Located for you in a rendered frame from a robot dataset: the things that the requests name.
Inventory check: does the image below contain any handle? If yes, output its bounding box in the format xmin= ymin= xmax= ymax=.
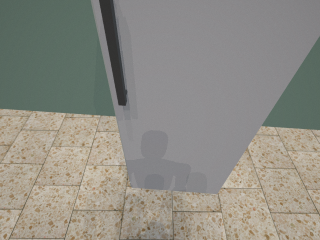
xmin=99 ymin=0 xmax=127 ymax=106

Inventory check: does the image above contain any fridge door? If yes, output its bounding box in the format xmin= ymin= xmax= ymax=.
xmin=92 ymin=0 xmax=320 ymax=194

